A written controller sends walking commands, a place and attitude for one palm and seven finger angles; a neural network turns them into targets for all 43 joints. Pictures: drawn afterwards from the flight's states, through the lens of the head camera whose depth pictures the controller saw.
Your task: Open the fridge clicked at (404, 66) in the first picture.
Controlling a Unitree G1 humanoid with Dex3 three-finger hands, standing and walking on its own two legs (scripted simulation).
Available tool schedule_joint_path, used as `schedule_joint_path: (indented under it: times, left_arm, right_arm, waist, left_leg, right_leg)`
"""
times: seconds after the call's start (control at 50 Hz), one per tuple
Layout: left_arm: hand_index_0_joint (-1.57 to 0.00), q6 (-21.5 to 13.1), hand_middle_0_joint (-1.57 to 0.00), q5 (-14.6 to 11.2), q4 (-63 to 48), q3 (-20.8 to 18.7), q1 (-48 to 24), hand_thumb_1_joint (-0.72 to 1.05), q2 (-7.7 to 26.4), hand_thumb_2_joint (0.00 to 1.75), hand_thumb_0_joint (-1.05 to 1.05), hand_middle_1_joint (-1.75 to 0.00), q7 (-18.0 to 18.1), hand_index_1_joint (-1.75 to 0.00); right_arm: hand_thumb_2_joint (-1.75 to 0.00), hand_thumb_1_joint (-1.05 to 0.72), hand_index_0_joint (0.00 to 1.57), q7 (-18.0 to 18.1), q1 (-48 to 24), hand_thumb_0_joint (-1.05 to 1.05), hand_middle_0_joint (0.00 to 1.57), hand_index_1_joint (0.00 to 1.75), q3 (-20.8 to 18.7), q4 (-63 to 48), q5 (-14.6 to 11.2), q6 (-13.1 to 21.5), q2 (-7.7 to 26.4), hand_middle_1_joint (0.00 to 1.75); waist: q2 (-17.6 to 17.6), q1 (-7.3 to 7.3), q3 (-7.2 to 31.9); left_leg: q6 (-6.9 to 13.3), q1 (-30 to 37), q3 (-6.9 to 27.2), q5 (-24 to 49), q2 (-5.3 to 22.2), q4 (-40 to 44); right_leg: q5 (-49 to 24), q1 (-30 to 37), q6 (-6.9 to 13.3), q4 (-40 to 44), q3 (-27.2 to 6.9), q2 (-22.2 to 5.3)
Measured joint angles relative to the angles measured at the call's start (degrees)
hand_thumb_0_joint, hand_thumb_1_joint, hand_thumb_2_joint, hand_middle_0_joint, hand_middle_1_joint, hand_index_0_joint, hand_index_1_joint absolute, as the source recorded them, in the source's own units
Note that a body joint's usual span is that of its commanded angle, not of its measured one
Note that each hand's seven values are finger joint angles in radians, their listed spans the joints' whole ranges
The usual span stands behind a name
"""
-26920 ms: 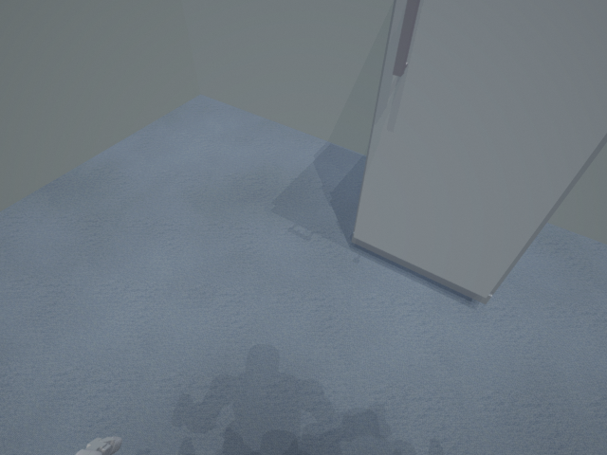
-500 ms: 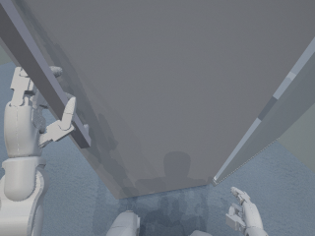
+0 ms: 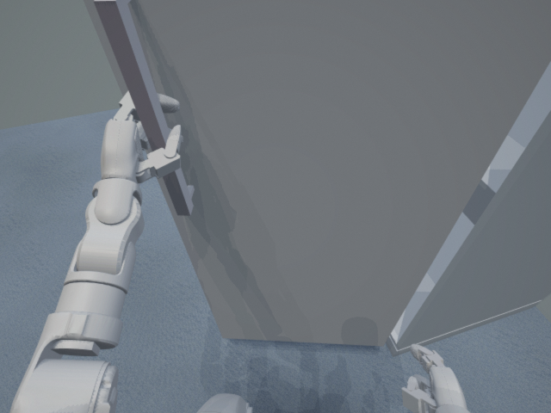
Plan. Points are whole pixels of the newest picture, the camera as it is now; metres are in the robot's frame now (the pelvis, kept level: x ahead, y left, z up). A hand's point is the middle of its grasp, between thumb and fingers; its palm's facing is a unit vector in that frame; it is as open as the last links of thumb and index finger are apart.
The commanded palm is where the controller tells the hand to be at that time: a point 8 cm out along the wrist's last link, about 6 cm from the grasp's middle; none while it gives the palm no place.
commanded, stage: stop walking and hold the door back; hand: left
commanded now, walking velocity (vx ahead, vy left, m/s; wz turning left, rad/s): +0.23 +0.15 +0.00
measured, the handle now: (161, 123) +0.43 +0.18 +0.21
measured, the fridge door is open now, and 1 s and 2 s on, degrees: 69 67 63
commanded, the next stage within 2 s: loosen the grip on the handle in 0.86 s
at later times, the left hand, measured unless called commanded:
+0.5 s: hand (173, 145) +0.41 +0.17 +0.20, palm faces +0.07 -0.99 -0.13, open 6.0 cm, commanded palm +0.38 +0.23 +0.18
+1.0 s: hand (169, 146) +0.41 +0.17 +0.20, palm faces +0.02 -0.99 -0.16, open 6.2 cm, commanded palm +0.37 +0.22 +0.19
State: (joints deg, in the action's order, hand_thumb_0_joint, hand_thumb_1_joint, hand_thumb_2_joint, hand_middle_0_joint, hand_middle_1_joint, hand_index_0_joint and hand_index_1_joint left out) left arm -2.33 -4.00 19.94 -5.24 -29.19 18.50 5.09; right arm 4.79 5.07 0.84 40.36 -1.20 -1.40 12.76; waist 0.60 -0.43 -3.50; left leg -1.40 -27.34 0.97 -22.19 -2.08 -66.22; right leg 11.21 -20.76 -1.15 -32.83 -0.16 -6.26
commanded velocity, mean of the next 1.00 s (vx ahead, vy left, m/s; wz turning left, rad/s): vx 0.04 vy -0.04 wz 0.00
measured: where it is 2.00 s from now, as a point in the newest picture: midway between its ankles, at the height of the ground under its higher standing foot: outside the picture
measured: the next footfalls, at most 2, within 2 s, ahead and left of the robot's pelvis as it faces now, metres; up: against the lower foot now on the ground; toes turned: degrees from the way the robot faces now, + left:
left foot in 0.16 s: +0.04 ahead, +0.16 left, +0.00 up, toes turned -3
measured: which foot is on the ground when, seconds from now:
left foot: up 0.00-0.14, down 0.16-1.00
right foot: down 0.00-1.00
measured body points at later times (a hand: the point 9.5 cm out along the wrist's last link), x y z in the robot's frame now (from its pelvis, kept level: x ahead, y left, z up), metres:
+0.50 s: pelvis -0.02 +0.05 -0.01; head -0.01 +0.05 +0.44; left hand +0.40 +0.22 +0.20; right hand +0.04 -0.20 -0.13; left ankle -0.01 +0.16 -0.72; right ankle +0.04 -0.08 -0.73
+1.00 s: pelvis -0.02 +0.06 +0.00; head -0.01 +0.07 +0.45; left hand +0.40 +0.22 +0.21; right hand +0.12 -0.20 -0.09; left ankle +0.00 +0.16 -0.73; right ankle +0.02 -0.07 -0.73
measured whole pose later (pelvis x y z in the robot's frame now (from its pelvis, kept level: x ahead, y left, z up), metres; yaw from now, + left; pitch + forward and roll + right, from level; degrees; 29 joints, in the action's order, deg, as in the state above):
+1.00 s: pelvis -0.02 +0.06 +0.00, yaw -8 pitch -2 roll -1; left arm -3.9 -1.1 24.4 -7.0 -34.0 15.5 2.6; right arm 4.4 8.5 -0.5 39.5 -0.6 0.9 11.7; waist -0.1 -0.7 -2.4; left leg 1.5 -13.2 -5.2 -16.0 1.5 -31.0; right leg 9.5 -15.9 -0.3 -27.3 2.1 -0.9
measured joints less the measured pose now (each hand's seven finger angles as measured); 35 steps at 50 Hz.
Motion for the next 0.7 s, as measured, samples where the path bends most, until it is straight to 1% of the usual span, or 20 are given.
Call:
schedule_joint_path:
  times: [0.06, 0.12, 0.16, 0.18, 0.2, 0.22, 0.26, 0.28, 0.3, 0.34, 0.38, 0.4, 0.44, 0.48, 0.52, 0.54, 0.56, 0.58, 0.66, 0.7]
  left_arm:
    - [-0.36, -0.3, -0.46, 0.5, 5.1, -1.3, -3.7, 0.60, 0.8, 0.84, -0.09, -1.40, -0.6, -1.38]
    - [-0.38, -0.7, -0.45, 0.6, 8.1, -2.5, -6.9, 0.62, 0.2, 0.84, -0.07, -1.40, -0.6, -1.39]
    - [-0.38, -1.0, -0.45, 0.6, 9.6, -3.0, -9.0, 0.63, -0.5, 0.84, -0.06, -1.40, -0.7, -1.39]
    - [-0.38, -1.3, -0.45, 0.6, 10.1, -3.3, -10.0, 0.63, -0.6, 0.84, -0.05, -1.40, -0.8, -1.39]
    - [-0.38, -1.6, -0.45, 0.4, 10.3, -3.6, -10.4, 0.64, -0.7, 0.84, -0.05, -1.40, -0.7, -1.39]
    - [-0.38, -1.8, -0.45, 0.2, 10.1, -3.9, -10.2, 0.64, -0.6, 0.84, -0.04, -1.40, -0.5, -1.39]
    - [-0.37, -1.8, -0.45, 0.4, 9.7, -4.0, -8.9, 0.65, -1.0, 0.83, -0.04, -1.40, 0.1, -1.40]
    - [-0.36, -1.9, -0.45, 0.5, 10.0, -3.9, -8.6, 0.66, -1.5, 0.83, -0.03, -1.40, 0.2, -1.40]
    - [-0.36, -1.8, -0.45, 0.5, 9.8, -3.7, -8.1, 0.66, -1.8, 0.83, -0.03, -1.40, 0.2, -1.40]
    - [-0.36, -1.2, -0.45, 0.7, 8.4, -3.7, -6.8, 0.67, -1.5, 0.82, -0.03, -1.40, -0.2, -1.40]
    - [-0.35, -0.4, -0.45, 0.4, 6.2, -3.7, -5.5, 0.66, -0.6, 0.81, -0.03, -1.40, -0.3, -1.40]
    - [-0.34, -0.2, -0.46, 0.4, 5.3, -4.0, -5.1, 0.66, -0.2, 0.81, -0.04, -1.40, -0.2, -1.40]
    - [-0.33, -0.3, -0.46, 0.7, 3.7, -4.8, -4.4, 0.67, -0.1, 0.81, -0.04, -1.40, 0.3, -1.40]
    - [-0.32, -0.1, -0.46, 0.7, 2.4, -5.1, -4.0, 0.68, -0.6, 0.80, -0.04, -1.40, 0.4, -1.40]
    - [-0.33, 0.5, -0.46, 0.5, 1.0, -4.7, -3.6, 0.68, -0.9, 0.79, -0.04, -1.40, 0.6, -1.40]
    - [-0.33, 0.7, -0.46, 0.6, 0.6, -4.3, -3.7, 0.67, -1.1, 0.77, -0.04, -1.40, 0.8, -1.40]
    - [-0.34, 0.7, -0.46, 0.8, 0.6, -3.9, -3.7, 0.67, -1.2, 0.76, -0.05, -1.41, 0.8, -1.40]
    - [-0.34, 0.3, -0.45, 0.8, 0.8, -3.5, -3.4, 0.66, -1.4, 0.75, -0.05, -1.41, 0.8, -1.40]
    - [-0.35, -1.1, -0.44, 0.9, 2.5, -1.7, -2.0, 0.66, -2.4, 0.73, -0.04, -1.40, 0.6, -1.38]
    - [-0.35, -1.3, -0.45, 0.9, 2.9, -0.9, -2.2, 0.66, -2.7, 0.73, -0.04, -1.40, 0.4, -1.38]
  right_arm:
    - [-0.90, -0.90, 0.21, 0.2, 1.4, 0.01, 0.21, 0.30, -1.1, 0.3, -0.1, -0.1, 1.9, 0.30]
    - [-0.90, -0.90, 0.21, 0.7, 3.0, 0.01, 0.21, 0.30, -2.4, 0.9, -0.4, 0.2, 4.2, 0.30]
    - [-0.90, -0.90, 0.21, 0.9, 4.2, 0.01, 0.20, 0.30, -3.1, 1.3, -0.6, 0.4, 5.6, 0.30]
    - [-0.90, -0.90, 0.20, 1.0, 4.6, 0.01, 0.20, 0.30, -3.4, 1.5, -0.6, 0.5, 5.8, 0.30]
    - [-0.90, -0.90, 0.20, 1.1, 5.1, 0.01, 0.20, 0.30, -3.7, 1.3, -0.6, 0.5, 5.9, 0.30]
    - [-0.90, -0.90, 0.20, 1.2, 5.7, 0.01, 0.20, 0.30, -3.8, 1.1, -0.7, 0.6, 5.6, 0.30]
    - [-0.90, -0.91, 0.20, 1.0, 8.0, 0.02, 0.20, 0.30, -3.9, 1.0, -1.1, 0.8, 4.3, 0.30]
    - [-0.90, -0.91, 0.20, 0.8, 9.5, 0.02, 0.20, 0.30, -3.6, 1.1, -1.3, 0.8, 3.5, 0.30]
    - [-0.90, -0.91, 0.20, 0.6, 10.7, 0.02, 0.20, 0.30, -3.0, 1.3, -1.5, 0.6, 2.7, 0.30]
    - [-0.90, -0.91, 0.20, 0.2, 12.4, 0.02, 0.20, 0.30, -1.8, 1.4, -1.7, 0.1, 1.2, 0.30]
    - [-0.90, -0.90, 0.20, -0.2, 13.5, 0.02, 0.20, 0.30, -0.5, 0.8, -1.9, 0.0, -0.3, 0.30]
    - [-0.90, -0.90, 0.20, -0.4, 13.4, 0.02, 0.20, 0.30, -0.1, 0.6, -1.9, 0.0, -0.7, 0.30]
    - [-0.90, -0.90, 0.20, -0.7, 11.5, 0.02, 0.20, 0.30, 0.1, 0.9, -1.6, -0.2, -1.0, 0.30]
    - [-0.90, -0.90, 0.21, -0.6, 9.7, 0.02, 0.20, 0.30, -0.2, 1.0, -1.5, 0.1, -1.0, 0.30]
    - [-0.90, -0.90, 0.21, -0.2, 8.0, 0.02, 0.21, 0.30, 0.0, 1.0, -1.4, 0.5, -0.7, 0.30]
    - [-0.90, -0.90, 0.21, 0.0, 7.3, 0.02, 0.21, 0.30, 0.2, 1.0, -1.2, 0.7, -0.5, 0.30]
    - [-0.90, -0.90, 0.21, 0.2, 6.6, 0.02, 0.21, 0.30, 0.4, 1.1, -0.9, 0.8, -0.5, 0.30]
    - [-0.90, -0.90, 0.21, 0.4, 6.1, 0.02, 0.21, 0.30, 0.5, 1.1, -0.7, 0.8, -0.5, 0.30]
    - [-0.90, -0.90, 0.21, 0.9, 6.1, 0.02, 0.20, 0.30, 0.3, 0.2, -0.5, 0.8, -0.5, 0.30]
    - [-0.90, -0.90, 0.21, 0.7, 6.0, 0.01, 0.20, 0.30, 0.5, 0.0, -0.4, 1.0, -0.7, 0.30]
  waist:
    - [1.1, 2.14, -0.2]
    - [1.2, 3.07, -0.5]
    - [0.5, 3.73, -0.5]
    - [0.5, 4.09, -0.9]
    - [0.1, 4.09, -1.7]
    - [-0.2, 3.72, -2.3]
    - [-0.9, 3.56, -2.0]
    - [-1.3, 3.67, -1.4]
    - [-1.6, 3.70, -0.8]
    - [-1.7, 3.61, -0.1]
    - [-1.2, 3.37, 0.5]
    - [-1.2, 3.40, 0.5]
    - [-2.7, 4.55, -0.8]
    - [-3.3, 5.04, -1.5]
    - [-3.0, 4.81, -1.8]
    - [-2.5, 4.72, -1.8]
    - [-1.8, 4.57, -1.7]
    - [-1.0, 4.25, -1.4]
    - [-1.2, 2.47, 1.3]
    - [-1.0, 1.67, 2.0]
  left_leg:
    - [0.6, 4.4, -1.9, -2.8, 0.3, 9.9]
    - [1.6, 10.5, -4.5, -6.1, 0.6, 23.0]
    - [2.5, 15.3, -6.5, -5.9, 0.9, 32.8]
    - [3.1, 16.1, -6.9, -1.8, 1.0, 35.3]
    - [3.4, 16.3, -7.4, 3.9, 1.8, 35.6]
    - [3.4, 16.7, -8.4, 5.7, 2.7, 34.9]
    - [3.0, 17.5, -9.3, 4.7, 4.3, 34.8]
    - [2.8, 17.6, -9.0, 4.2, 4.9, 35.1]
    - [2.6, 17.8, -8.7, 4.0, 5.4, 35.5]
    - [2.2, 17.9, -8.7, 3.6, 6.4, 35.2]
    - [1.6, 16.9, -9.3, 1.8, 7.0, 32.2]
    - [1.4, 16.0, -9.4, 0.4, 7.4, 29.8]
    - [1.3, 13.5, -7.0, -2.2, 8.0, 24.0]
    - [1.3, 11.3, -4.2, -5.8, 6.7, 20.7]
    - [1.5, 11.0, -3.3, -5.2, 5.6, 23.4]
    - [1.7, 11.5, -3.4, -1.6, 5.2, 25.9]
    - [2.1, 12.0, -4.0, 2.8, 4.6, 27.3]
    - [2.6, 12.4, -4.7, 4.2, 4.1, 28.0]
    - [3.6, 13.7, -6.2, 3.9, 4.0, 31.2]
    - [3.5, 13.6, -6.2, 4.2, 3.8, 31.9]
  right_leg:
    - [-5.1, -0.4, -0.6, 3.2, -0.6, -1.8]
    - [-6.0, -1.5, -1.4, 4.1, -1.7, -2.2]
    - [-5.5, -2.5, -1.9, 3.6, -1.7, -1.5]
    - [-3.5, -3.3, -1.9, 2.2, -1.8, -1.2]
    - [0.9, -3.9, -1.5, -0.5, -1.5, -0.5]
    - [5.3, -4.9, -1.1, -5.0, -1.0, 0.5]
    - [9.3, -6.7, -0.3, -14.2, 0.3, 2.8]
    - [9.7, -6.7, -0.1, -16.0, 1.2, 3.6]
    - [9.9, -5.8, 0.0, -15.4, 2.2, 4.1]
    - [9.2, -2.1, 0.3, -8.2, 4.2, 5.1]
    - [4.5, 2.9, 1.1, 1.1, 5.6, 5.6]
    - [-1.5, 3.7, 2.0, 3.5, 5.7, 5.9]
    - [-3.0, 3.3, 2.8, 1.8, 6.5, 6.7]
    - [-1.3, 3.1, 2.6, 1.1, 6.5, 6.6]
    - [-1.1, 2.8, 2.0, 0.9, 5.6, 6.3]
    - [-1.1, 2.6, 1.7, 0.6, 5.2, 5.9]
    - [-1.0, 2.5, 1.3, 0.1, 4.7, 5.4]
    - [-0.9, 2.4, 1.0, -0.1, 4.0, 4.9]
    - [5.1, 2.9, 0.4, -0.6, 2.4, 5.3]
    - [1.1, 4.5, 0.3, 2.7, 2.1, 5.4]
